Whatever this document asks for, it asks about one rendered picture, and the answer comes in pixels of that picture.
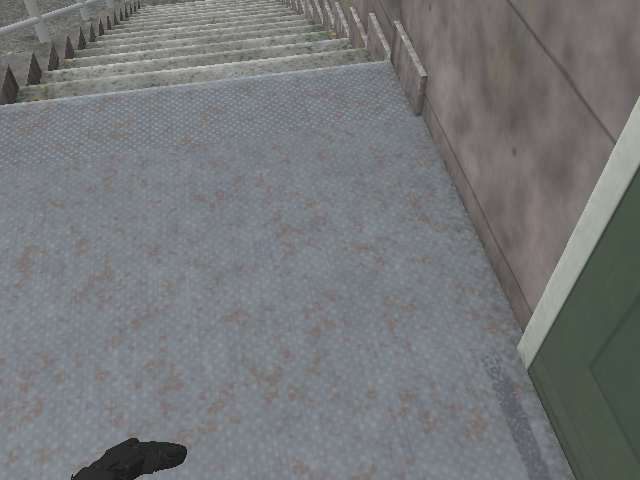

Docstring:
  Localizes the left robot hand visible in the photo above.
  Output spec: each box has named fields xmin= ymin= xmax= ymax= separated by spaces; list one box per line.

xmin=71 ymin=438 xmax=187 ymax=480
